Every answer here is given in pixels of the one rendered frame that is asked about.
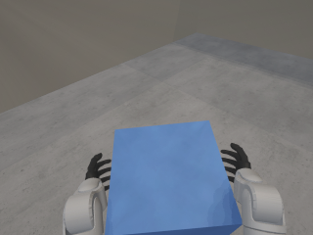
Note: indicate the right robot forearm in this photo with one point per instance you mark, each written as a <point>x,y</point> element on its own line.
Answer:
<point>263,210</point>

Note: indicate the robot right hand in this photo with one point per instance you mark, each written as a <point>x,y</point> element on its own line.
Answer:
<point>241,160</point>

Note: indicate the robot left hand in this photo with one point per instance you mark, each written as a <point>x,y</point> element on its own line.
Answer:
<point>93,172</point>

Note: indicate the carton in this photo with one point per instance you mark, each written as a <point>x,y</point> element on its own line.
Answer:
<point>169,179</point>

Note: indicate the left robot forearm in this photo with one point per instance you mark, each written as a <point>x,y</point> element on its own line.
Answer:
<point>83,211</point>

